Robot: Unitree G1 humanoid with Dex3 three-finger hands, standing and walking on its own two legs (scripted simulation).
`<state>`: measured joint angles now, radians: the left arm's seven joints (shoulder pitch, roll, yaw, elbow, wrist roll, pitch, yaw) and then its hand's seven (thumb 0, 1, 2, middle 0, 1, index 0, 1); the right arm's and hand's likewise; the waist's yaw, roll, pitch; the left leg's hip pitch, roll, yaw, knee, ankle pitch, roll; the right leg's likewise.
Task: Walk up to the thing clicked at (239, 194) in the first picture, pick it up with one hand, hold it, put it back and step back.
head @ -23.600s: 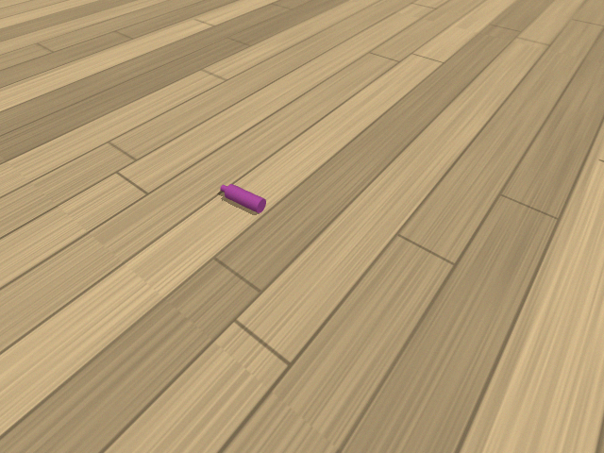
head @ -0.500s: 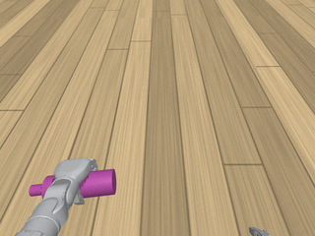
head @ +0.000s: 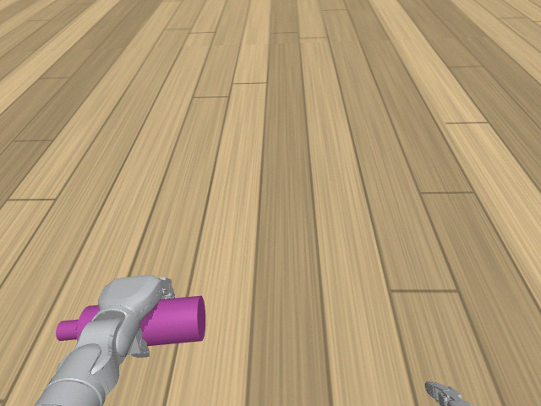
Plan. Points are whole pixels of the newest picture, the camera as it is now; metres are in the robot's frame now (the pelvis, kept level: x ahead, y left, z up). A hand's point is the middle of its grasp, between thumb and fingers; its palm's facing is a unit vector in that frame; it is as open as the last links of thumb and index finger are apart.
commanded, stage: hold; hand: left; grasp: from above
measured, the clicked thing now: (132, 324) +0.30 +0.25 -0.07
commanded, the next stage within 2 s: crouch in 1.02 s
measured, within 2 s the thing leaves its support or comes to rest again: neither
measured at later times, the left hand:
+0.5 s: hand (134, 329) +0.27 +0.22 -0.03, palm faces -0.45 -0.04 -0.89, open 10.1 cm
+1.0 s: hand (133, 328) +0.27 +0.22 -0.03, palm faces -0.45 -0.04 -0.89, open 10.2 cm
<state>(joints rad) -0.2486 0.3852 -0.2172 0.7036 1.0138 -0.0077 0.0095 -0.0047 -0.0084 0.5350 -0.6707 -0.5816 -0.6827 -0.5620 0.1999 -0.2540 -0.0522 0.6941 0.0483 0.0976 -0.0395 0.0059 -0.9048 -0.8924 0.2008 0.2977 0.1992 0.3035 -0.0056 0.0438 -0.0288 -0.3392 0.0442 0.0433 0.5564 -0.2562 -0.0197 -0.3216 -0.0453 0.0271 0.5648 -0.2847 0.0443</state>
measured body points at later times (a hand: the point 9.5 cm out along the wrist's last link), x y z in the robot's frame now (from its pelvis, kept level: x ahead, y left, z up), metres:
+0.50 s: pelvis -0.01 +0.00 +0.00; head -0.01 -0.02 +0.45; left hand +0.29 +0.22 +0.02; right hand +0.14 -0.25 -0.11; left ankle +0.02 +0.13 -0.73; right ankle +0.00 -0.15 -0.73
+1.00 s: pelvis -0.01 +0.00 +0.01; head -0.01 -0.02 +0.46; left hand +0.29 +0.22 +0.02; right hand +0.14 -0.25 -0.11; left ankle +0.02 +0.13 -0.73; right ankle +0.00 -0.15 -0.73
